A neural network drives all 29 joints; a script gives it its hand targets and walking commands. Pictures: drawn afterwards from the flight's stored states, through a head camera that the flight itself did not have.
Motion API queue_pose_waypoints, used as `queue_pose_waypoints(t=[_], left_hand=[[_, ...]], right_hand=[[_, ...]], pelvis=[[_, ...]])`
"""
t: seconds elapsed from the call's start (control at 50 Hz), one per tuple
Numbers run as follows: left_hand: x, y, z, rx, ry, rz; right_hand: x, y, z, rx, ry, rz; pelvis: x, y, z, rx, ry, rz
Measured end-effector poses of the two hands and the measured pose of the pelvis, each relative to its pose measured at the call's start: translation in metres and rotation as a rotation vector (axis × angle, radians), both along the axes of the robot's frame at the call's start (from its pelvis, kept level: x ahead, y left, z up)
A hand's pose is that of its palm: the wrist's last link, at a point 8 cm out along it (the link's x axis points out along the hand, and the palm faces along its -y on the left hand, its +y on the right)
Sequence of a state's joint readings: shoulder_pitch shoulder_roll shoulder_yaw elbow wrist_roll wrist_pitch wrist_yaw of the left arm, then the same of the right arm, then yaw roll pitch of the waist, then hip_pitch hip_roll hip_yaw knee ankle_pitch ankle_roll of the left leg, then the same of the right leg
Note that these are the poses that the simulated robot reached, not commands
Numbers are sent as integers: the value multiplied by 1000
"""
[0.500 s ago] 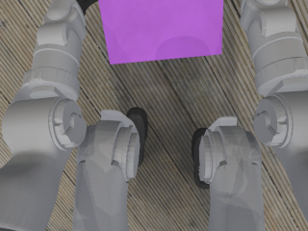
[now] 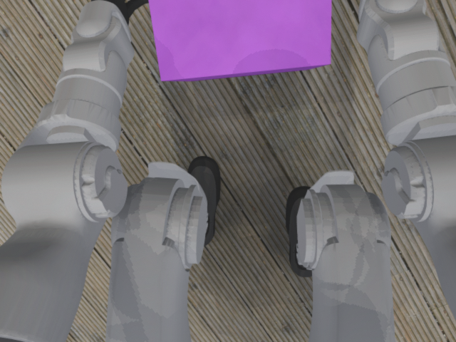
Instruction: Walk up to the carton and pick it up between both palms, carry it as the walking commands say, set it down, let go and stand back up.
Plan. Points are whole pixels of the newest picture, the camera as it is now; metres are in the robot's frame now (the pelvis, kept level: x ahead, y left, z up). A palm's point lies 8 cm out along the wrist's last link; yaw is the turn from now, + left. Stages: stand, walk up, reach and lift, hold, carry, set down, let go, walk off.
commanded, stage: set down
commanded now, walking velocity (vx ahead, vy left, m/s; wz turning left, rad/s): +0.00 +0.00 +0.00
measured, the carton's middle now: out of the picture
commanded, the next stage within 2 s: let go in 1.82 s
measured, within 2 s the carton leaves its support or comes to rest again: neither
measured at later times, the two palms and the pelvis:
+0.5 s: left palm (85, 9) +0.51 +0.25 -0.18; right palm out of the picture +0.56 -0.14 -0.18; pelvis -0.01 +0.01 +0.00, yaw -1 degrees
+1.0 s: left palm out of the picture +0.52 +0.25 -0.05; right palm out of the picture +0.58 -0.15 -0.05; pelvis -0.02 +0.00 +0.09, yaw +0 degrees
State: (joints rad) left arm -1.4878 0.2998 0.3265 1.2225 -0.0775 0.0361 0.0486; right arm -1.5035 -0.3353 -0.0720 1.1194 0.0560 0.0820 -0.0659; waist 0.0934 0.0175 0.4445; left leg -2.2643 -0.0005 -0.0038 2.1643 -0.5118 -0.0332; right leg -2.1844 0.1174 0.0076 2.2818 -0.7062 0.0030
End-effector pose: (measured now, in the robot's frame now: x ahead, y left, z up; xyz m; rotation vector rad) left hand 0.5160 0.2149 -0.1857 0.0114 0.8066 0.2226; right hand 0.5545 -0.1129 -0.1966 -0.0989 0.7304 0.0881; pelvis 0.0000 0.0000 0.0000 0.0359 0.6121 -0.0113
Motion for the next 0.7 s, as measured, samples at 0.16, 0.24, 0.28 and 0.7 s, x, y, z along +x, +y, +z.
queue_pose_waypoints(t=[0.16,0.24,0.28,0.7], left_hand=[[-13,14,-2,6,3,75],[-16,20,-3,12,5,81],[-17,21,-5,6,12,80],[-5,33,44,36,-125,81]], right_hand=[[-15,-19,-8,-33,46,-44],[-11,-30,-3,-44,33,-61],[-9,-33,-1,-55,40,-63],[8,-28,48,-56,-72,-61]], pelvis=[[-8,4,2,-2,-10,-3],[-11,6,-1,-4,-22,-8],[-13,7,-2,-3,-28,-10],[-19,6,22,-8,-47,1]])
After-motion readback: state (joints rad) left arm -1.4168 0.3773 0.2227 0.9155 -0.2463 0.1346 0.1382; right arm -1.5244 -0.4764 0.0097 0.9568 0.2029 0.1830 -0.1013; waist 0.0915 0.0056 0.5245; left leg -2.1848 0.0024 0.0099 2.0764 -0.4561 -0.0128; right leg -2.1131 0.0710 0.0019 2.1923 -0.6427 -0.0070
